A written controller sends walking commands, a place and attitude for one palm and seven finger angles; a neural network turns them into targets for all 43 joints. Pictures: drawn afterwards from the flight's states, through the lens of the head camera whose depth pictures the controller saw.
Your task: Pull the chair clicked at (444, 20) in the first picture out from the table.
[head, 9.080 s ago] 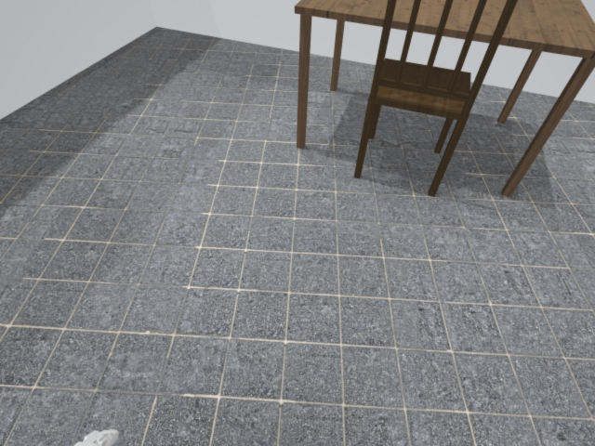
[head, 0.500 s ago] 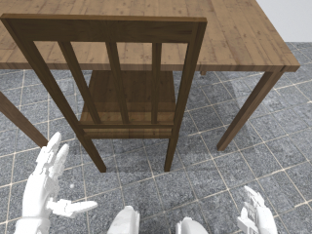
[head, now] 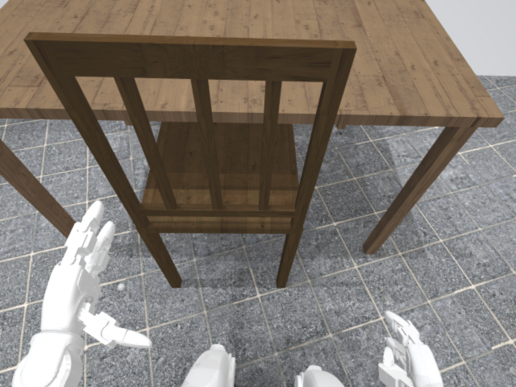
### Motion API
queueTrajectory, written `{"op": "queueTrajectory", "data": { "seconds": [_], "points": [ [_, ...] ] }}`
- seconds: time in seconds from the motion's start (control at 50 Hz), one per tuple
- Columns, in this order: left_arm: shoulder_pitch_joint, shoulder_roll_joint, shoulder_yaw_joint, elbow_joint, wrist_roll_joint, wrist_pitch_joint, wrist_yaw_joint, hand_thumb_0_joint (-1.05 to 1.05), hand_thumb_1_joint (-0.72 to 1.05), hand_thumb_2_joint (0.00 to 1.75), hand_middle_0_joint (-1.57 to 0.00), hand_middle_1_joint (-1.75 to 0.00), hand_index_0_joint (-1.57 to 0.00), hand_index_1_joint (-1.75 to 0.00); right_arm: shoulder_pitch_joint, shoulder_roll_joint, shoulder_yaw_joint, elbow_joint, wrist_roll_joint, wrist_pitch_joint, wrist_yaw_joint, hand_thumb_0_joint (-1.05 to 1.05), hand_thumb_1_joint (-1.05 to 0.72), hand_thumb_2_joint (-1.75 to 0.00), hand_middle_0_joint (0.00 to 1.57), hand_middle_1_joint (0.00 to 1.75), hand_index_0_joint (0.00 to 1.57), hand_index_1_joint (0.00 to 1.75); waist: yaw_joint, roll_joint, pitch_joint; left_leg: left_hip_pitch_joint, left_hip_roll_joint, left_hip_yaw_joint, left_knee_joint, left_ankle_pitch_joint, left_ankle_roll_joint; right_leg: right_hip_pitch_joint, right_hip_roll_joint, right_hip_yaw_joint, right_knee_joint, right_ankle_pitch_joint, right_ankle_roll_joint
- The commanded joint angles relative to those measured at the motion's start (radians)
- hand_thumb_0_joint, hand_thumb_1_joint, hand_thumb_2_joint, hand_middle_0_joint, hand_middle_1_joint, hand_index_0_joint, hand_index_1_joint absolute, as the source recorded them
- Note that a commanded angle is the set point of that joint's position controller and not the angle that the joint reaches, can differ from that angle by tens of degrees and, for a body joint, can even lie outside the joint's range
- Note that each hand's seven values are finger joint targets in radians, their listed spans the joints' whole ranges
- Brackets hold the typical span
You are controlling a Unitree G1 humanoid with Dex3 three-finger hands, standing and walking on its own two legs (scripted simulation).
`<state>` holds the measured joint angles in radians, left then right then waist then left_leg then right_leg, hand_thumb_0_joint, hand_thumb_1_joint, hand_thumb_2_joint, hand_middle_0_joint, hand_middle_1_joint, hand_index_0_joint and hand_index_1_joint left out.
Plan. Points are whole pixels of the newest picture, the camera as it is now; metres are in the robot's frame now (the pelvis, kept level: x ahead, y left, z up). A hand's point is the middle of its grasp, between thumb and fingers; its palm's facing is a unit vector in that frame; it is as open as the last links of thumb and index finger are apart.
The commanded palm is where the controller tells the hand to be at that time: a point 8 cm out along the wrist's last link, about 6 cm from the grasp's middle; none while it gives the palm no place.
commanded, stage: raise the hand toward the chair's back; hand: left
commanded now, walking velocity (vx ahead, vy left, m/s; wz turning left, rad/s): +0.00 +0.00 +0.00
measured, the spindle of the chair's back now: (210, 157) +0.49 +0.12 +0.03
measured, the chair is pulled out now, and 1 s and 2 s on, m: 0.00 0.00 0.00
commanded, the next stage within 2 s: aim the fingers beside a spindle in 0.48 s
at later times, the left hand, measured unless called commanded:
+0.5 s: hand (132, 280) +0.25 +0.19 +0.04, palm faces +0.07 -1.00 -0.05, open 16.9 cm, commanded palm +0.23 +0.25 +0.05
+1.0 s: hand (142, 271) +0.27 +0.19 +0.03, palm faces +0.06 -1.00 -0.05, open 16.9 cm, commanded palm +0.25 +0.24 +0.03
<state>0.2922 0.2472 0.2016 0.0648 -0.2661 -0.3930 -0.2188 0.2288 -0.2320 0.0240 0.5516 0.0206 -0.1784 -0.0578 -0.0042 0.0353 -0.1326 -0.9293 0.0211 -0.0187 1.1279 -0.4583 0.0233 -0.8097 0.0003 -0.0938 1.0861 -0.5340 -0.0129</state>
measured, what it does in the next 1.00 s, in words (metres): stands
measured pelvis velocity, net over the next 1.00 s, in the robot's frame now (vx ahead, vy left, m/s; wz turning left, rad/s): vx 0.00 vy -0.02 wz -0.01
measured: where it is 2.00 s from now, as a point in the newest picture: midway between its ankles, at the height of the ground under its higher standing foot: outside the picture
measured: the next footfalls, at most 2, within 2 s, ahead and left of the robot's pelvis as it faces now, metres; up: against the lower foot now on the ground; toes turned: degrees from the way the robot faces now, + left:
none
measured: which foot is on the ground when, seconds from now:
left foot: down 0.00-1.00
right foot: down 0.00-1.00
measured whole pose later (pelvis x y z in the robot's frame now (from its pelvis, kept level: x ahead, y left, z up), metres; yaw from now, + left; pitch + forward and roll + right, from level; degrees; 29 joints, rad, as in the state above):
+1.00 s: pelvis +0.00 -0.02 -0.01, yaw +0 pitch +16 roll -2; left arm 0.19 0.24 0.22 0.20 -0.26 -0.44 -0.22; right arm 0.22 -0.25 0.01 0.58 0.01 -0.16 -0.05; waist -0.02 0.03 -0.14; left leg -0.96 0.03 -0.02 1.14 -0.47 0.00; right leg -0.85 0.01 -0.09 1.12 -0.55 -0.03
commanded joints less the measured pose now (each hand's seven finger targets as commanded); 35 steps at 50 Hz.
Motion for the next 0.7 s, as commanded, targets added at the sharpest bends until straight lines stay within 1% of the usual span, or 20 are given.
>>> {"op": "queueTrajectory", "data": {
  "seconds": [0.0, 0.02, 0.04, 0.06, 0.1, 0.14, 0.2, 0.26, 0.3, 0.32, 0.38, 0.4, 0.46, 0.48, 0.5, 0.52, 0.56, 0.58, 0.62, 0.68],
  "points": [
    [-0.060, 0.143, 0.085, -0.186, -0.021, -0.067, 0.009, 0.00, -0.50, 0.30, -0.06, -0.08, -0.06, -0.08, -0.039, -0.147, -0.069, -0.136, 0.003, -0.058, -0.015, 0.00, -0.90, -0.90, 0.20, 0.30, 0.20, 0.30, -0.002, 0.027, -0.238, 0.278, -0.007, -0.048, -0.195, 0.185, -0.002, 0.053, 0.020, 0.017, -0.174, 0.170, -0.014],
    [-0.045, 0.125, 0.073, -0.166, -0.020, -0.062, 0.008, 0.00, -0.50, 0.30, -0.06, -0.08, -0.06, -0.08, -0.038, -0.145, -0.068, -0.137, 0.005, -0.057, -0.012, 0.00, -0.90, -0.90, 0.20, 0.30, 0.20, 0.30, -0.004, 0.028, -0.221, 0.274, -0.008, -0.044, -0.198, 0.181, -0.002, 0.051, 0.020, 0.016, -0.178, 0.169, -0.013],
    [-0.050, 0.121, 0.069, -0.165, -0.024, -0.062, 0.005, 0.00, -0.50, 0.30, -0.06, -0.08, -0.06, -0.08, -0.038, -0.146, -0.070, -0.137, 0.005, -0.056, -0.011, 0.00, -0.90, -0.90, 0.20, 0.30, 0.20, 0.30, -0.007, 0.011, -0.222, 0.269, -0.009, -0.040, -0.195, 0.178, 0.000, 0.054, 0.020, 0.019, -0.183, 0.172, -0.010],
    [-0.052, 0.118, 0.064, -0.170, -0.023, -0.065, 0.005, 0.00, -0.50, 0.30, -0.06, -0.08, -0.06, -0.08, -0.038, -0.148, -0.072, -0.138, 0.006, -0.056, -0.011, 0.00, -0.90, -0.90, 0.20, 0.30, 0.20, 0.30, -0.006, 0.014, -0.224, 0.270, -0.008, -0.039, -0.195, 0.178, -0.001, 0.055, 0.020, 0.020, -0.182, 0.170, -0.011],
    [-0.052, 0.140, 0.080, -0.170, -0.020, -0.069, 0.009, 0.00, -0.50, 0.30, -0.06, -0.08, -0.06, -0.08, -0.038, -0.149, -0.072, -0.134, 0.003, -0.055, -0.010, 0.00, -0.90, -0.90, 0.20, 0.30, 0.20, 0.30, -0.002, 0.025, -0.221, 0.262, -0.009, -0.036, -0.195, 0.183, 0.000, 0.067, 0.019, 0.025, -0.186, 0.175, -0.012],
    [-0.059, 0.133, 0.073, -0.185, -0.015, -0.079, 0.018, 0.00, -0.50, 0.30, -0.06, -0.08, -0.06, -0.08, -0.037, -0.148, -0.074, -0.136, 0.002, -0.055, -0.007, 0.00, -0.90, -0.90, 0.20, 0.30, 0.20, 0.30, -0.006, 0.044, -0.224, 0.279, -0.006, -0.034, -0.193, 0.196, -0.001, 0.053, 0.018, 0.023, -0.180, 0.186, -0.012],
    [-0.056, 0.149, 0.092, -0.184, -0.015, -0.090, 0.027, 0.00, -0.50, 0.30, -0.06, -0.08, -0.06, -0.08, -0.036, -0.148, -0.077, -0.130, -0.001, -0.054, -0.006, 0.00, -0.90, -0.90, 0.20, 0.30, 0.20, 0.30, -0.006, 0.022, -0.232, 0.270, -0.006, -0.031, -0.186, 0.206, 0.001, 0.062, 0.019, 0.025, -0.177, 0.198, -0.010],
    [-0.063, 0.133, 0.079, -0.179, -0.016, -0.098, 0.026, 0.00, -0.50, 0.30, -0.06, -0.08, -0.06, -0.08, -0.037, -0.147, -0.074, -0.132, 0.000, -0.052, -0.003, 0.00, -0.90, -0.90, 0.20, 0.30, 0.20, 0.30, -0.008, 0.043, -0.223, 0.268, -0.008, -0.030, -0.188, 0.196, -0.001, 0.060, 0.018, 0.027, -0.178, 0.192, -0.011],
    [-0.062, 0.143, 0.083, -0.165, -0.012, -0.094, 0.026, 0.00, -0.50, 0.30, -0.06, -0.08, -0.06, -0.08, -0.035, -0.150, -0.075, -0.129, -0.001, -0.049, -0.005, 0.00, -0.90, -0.90, 0.20, 0.30, 0.20, 0.30, -0.012, 0.016, -0.226, 0.256, -0.007, -0.027, -0.179, 0.199, 0.003, 0.068, 0.019, 0.032, -0.179, 0.201, -0.009],
    [-0.061, 0.130, 0.072, -0.165, -0.010, -0.093, 0.024, 0.00, -0.50, 0.30, -0.06, -0.08, -0.06, -0.08, -0.035, -0.149, -0.074, -0.133, 0.001, -0.048, -0.004, 0.00, -0.90, -0.90, 0.20, 0.30, 0.20, 0.30, -0.014, 0.024, -0.223, 0.261, -0.007, -0.028, -0.182, 0.197, 0.002, 0.064, 0.018, 0.030, -0.178, 0.201, -0.009],
    [-0.076, 0.130, 0.066, -0.180, -0.015, -0.088, 0.018, 0.00, -0.50, 0.30, -0.06, -0.08, -0.06, -0.08, -0.038, -0.147, -0.072, -0.136, 0.002, -0.046, -0.005, 0.00, -0.90, -0.90, 0.20, 0.30, 0.20, 0.30, -0.016, 0.041, -0.231, 0.267, -0.010, -0.023, -0.180, 0.196, 0.004, 0.070, 0.016, 0.035, -0.185, 0.207, -0.007],
    [-0.062, 0.140, 0.076, -0.164, -0.013, -0.083, 0.018, 0.00, -0.50, 0.30, -0.06, -0.08, -0.06, -0.08, -0.035, -0.147, -0.073, -0.132, 0.002, -0.045, -0.007, 0.00, -0.90, -0.90, 0.20, 0.30, 0.20, 0.30, -0.017, 0.008, -0.230, 0.259, -0.008, -0.023, -0.176, 0.201, 0.006, 0.082, 0.018, 0.037, -0.188, 0.213, -0.007],
    [-0.073, 0.135, 0.077, -0.181, -0.022, -0.087, 0.013, 0.00, -0.50, 0.30, -0.06, -0.08, -0.06, -0.08, -0.037, -0.145, -0.072, -0.132, 0.002, -0.046, -0.008, 0.00, -0.90, -0.90, 0.20, 0.30, 0.20, 0.30, -0.015, 0.016, -0.245, 0.261, -0.012, -0.019, -0.168, 0.221, 0.007, 0.098, 0.015, 0.043, -0.185, 0.244, -0.005],
    [-0.072, 0.128, 0.069, -0.179, -0.019, -0.088, 0.011, 0.00, -0.50, 0.30, -0.06, -0.08, -0.06, -0.08, -0.038, -0.144, -0.072, -0.131, 0.002, -0.047, -0.008, 0.00, -0.90, -0.90, 0.20, 0.30, 0.20, 0.30, -0.019, 0.020, -0.243, 0.266, -0.010, -0.021, -0.166, 0.222, 0.006, 0.085, 0.016, 0.040, -0.182, 0.244, -0.005],
    [-0.069, 0.142, 0.083, -0.168, -0.018, -0.086, 0.013, 0.00, -0.50, 0.30, -0.06, -0.08, -0.06, -0.08, -0.039, -0.144, -0.073, -0.126, 0.000, -0.045, -0.009, 0.00, -0.90, -0.90, 0.20, 0.30, 0.20, 0.30, -0.016, 0.017, -0.234, 0.257, -0.010, -0.018, -0.163, 0.225, 0.007, 0.089, 0.016, 0.043, -0.185, 0.249, -0.005],
    [-0.072, 0.128, 0.069, -0.169, -0.017, -0.088, 0.011, 0.00, -0.50, 0.30, -0.06, -0.08, -0.06, -0.08, -0.039, -0.142, -0.071, -0.129, 0.002, -0.045, -0.007, 0.00, -0.90, -0.90, 0.20, 0.30, 0.20, 0.30, -0.019, 0.020, -0.226, 0.259, -0.010, -0.020, -0.167, 0.221, 0.006, 0.086, 0.016, 0.040, -0.184, 0.245, -0.005],
    [-0.075, 0.131, 0.071, -0.181, -0.014, -0.093, 0.013, 0.00, -0.50, 0.30, -0.06, -0.08, -0.06, -0.08, -0.042, -0.141, -0.072, -0.127, 0.001, -0.046, -0.005, 0.00, -0.90, -0.90, 0.20, 0.30, 0.20, 0.30, -0.013, 0.049, -0.238, 0.277, -0.010, -0.022, -0.168, 0.236, 0.004, 0.082, 0.015, 0.038, -0.178, 0.256, -0.008],
    [-0.076, 0.118, 0.055, -0.180, -0.012, -0.093, 0.012, 0.00, -0.50, 0.30, -0.06, -0.08, -0.06, -0.08, -0.041, -0.141, -0.070, -0.129, 0.000, -0.047, -0.005, 0.00, -0.90, -0.90, 0.20, 0.30, 0.20, 0.30, -0.018, 0.044, -0.239, 0.279, -0.009, -0.023, -0.166, 0.240, 0.004, 0.076, 0.014, 0.035, -0.173, 0.259, -0.008],
    [-0.085, 0.122, 0.066, -0.143, -0.012, -0.091, 0.013, 0.00, -0.50, 0.30, -0.06, -0.08, -0.06, -0.08, -0.039, -0.144, -0.073, -0.122, -0.001, -0.044, -0.005, 0.00, -0.90, -0.90, 0.20, 0.30, 0.20, 0.30, -0.024, 0.003, -0.227, 0.251, -0.009, -0.022, -0.154, 0.226, 0.005, 0.066, 0.015, 0.039, -0.172, 0.253, -0.004],
    [-0.124, 0.122, 0.063, -0.126, -0.012, -0.098, 0.009, 0.00, -0.50, 0.30, -0.06, -0.08, -0.06, -0.08, -0.040, -0.147, -0.072, -0.121, -0.002, -0.043, -0.006, 0.00, -0.90, -0.90, 0.20, 0.30, 0.20, 0.30, -0.025, 0.014, -0.225, 0.234, -0.011, -0.020, -0.143, 0.206, 0.005, 0.051, 0.013, 0.044, -0.164, 0.237, -0.004]
  ]
}}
